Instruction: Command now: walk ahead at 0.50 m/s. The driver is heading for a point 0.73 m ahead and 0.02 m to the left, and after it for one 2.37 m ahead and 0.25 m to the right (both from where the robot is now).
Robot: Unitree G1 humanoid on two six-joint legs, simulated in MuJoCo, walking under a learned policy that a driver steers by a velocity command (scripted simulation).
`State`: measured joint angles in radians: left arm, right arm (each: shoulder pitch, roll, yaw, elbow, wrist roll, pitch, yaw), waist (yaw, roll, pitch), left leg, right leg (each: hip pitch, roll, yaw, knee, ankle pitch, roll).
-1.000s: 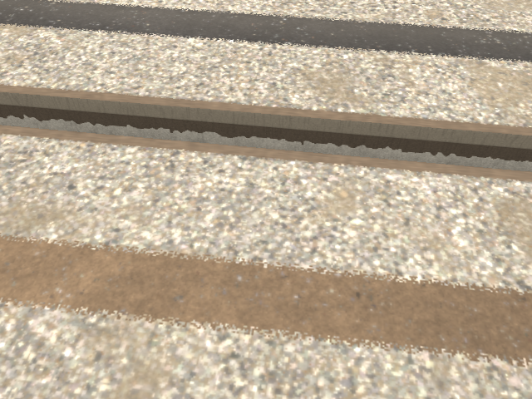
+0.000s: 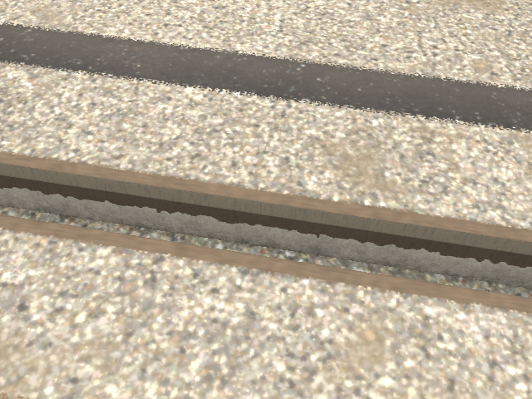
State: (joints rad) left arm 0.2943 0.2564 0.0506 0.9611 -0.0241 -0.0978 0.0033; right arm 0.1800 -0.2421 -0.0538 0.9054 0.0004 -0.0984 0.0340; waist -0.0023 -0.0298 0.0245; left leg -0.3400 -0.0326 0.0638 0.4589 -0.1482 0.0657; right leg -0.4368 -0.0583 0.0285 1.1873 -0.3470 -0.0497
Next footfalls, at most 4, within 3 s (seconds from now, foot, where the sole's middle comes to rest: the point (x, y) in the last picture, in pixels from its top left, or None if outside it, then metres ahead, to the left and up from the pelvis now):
0.42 right None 0.41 -0.15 -0.77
1.00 left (228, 306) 0.72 0.11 -0.77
1.56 right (316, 323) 0.68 -0.13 -0.77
2.16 left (230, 304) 0.73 0.10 -0.77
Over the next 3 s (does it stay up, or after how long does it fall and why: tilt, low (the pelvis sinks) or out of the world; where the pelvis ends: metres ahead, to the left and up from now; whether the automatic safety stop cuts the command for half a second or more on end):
stays up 0.70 0.00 0.01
